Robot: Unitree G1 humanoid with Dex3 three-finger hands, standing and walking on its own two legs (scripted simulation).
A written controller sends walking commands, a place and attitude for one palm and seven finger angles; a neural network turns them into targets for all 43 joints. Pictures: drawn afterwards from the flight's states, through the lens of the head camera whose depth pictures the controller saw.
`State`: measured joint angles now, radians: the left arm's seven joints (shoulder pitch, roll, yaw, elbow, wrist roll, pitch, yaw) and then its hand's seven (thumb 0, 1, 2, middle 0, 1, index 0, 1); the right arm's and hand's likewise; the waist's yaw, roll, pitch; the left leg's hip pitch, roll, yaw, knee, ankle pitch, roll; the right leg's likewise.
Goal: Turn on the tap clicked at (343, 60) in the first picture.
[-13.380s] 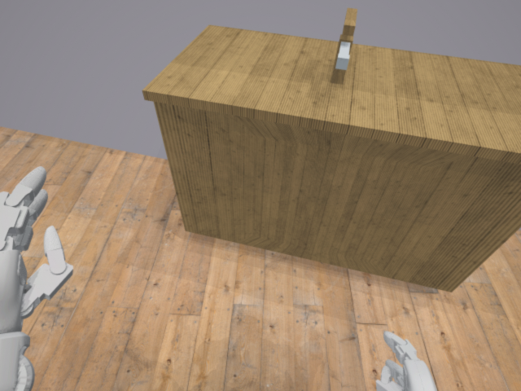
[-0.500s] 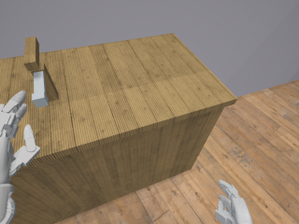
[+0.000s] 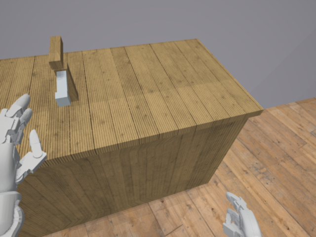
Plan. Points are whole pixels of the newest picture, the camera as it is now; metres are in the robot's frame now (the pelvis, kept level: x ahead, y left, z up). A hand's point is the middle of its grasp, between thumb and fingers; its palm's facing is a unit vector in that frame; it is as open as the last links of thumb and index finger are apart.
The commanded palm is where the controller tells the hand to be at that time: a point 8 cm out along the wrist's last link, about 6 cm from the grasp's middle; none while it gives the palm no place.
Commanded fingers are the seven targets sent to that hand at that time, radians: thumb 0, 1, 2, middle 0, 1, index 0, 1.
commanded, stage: look again from close up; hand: left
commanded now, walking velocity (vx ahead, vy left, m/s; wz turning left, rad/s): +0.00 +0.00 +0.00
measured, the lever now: (62, 98) +0.39 +0.29 +0.13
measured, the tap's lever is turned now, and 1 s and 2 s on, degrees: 1 1 1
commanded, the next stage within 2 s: turn the palm inward beside the body in 0.12 s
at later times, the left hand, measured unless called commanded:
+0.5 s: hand (55, 160) +0.21 +0.22 +0.16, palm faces +0.34 -0.87 -0.35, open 7.4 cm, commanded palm +0.14 +0.27 +0.18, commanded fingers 0.00 0.90 0.90 -0.20 -0.30 -0.20 -0.30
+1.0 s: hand (59, 163) +0.20 +0.20 +0.17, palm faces +0.54 -0.80 -0.25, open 7.4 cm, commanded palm +0.13 +0.24 +0.18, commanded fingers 0.00 0.90 0.90 -0.20 -0.30 -0.20 -0.30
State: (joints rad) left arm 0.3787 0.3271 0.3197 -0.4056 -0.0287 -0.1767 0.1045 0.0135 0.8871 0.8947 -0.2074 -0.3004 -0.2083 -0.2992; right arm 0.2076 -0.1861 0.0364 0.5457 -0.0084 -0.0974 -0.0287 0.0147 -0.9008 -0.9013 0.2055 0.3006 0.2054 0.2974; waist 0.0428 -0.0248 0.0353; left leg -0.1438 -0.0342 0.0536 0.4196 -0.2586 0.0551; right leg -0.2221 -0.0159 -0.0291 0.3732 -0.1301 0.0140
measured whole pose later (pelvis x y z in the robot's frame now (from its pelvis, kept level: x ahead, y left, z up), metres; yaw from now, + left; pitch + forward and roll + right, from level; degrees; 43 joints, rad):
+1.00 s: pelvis -0.01 -0.08 -0.02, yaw +4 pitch -3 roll +1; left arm 0.25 0.34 0.37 -0.35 -0.19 0.11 0.11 0.01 0.89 0.89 -0.21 -0.30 -0.21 -0.30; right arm 0.11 -0.23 0.02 0.73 0.02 -0.17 -0.09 0.02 -0.90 -0.90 0.20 0.30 0.20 0.30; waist 0.07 0.07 -0.01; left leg -0.23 0.01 -0.06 0.61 -0.33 -0.04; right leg -0.30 0.05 -0.09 0.60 -0.26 -0.08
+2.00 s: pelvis -0.01 -0.05 -0.01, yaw +5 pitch -7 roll +0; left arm 0.32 0.24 0.30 -0.61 -0.27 0.40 0.14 0.01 0.89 0.90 -0.20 -0.30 -0.20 -0.30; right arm 0.12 -0.22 0.08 0.72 0.04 -0.22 -0.10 0.02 -0.90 -0.90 0.20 0.30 0.20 0.30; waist 0.12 0.08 -0.02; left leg -0.11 -0.02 -0.06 0.52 -0.29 -0.01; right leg -0.17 0.02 -0.09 0.51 -0.22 -0.06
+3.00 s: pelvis +0.00 -0.05 -0.01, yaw +5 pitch -5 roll +0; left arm 0.15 0.22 0.29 -0.44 -0.24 0.39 0.17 0.02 0.90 0.90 -0.20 -0.30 -0.20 -0.30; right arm 0.12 -0.22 0.07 0.72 0.04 -0.22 -0.11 0.02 -0.90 -0.90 0.20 0.30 0.20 0.30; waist 0.11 0.07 -0.01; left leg -0.12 -0.03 -0.06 0.51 -0.29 0.00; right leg -0.19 0.01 -0.08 0.51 -0.23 -0.05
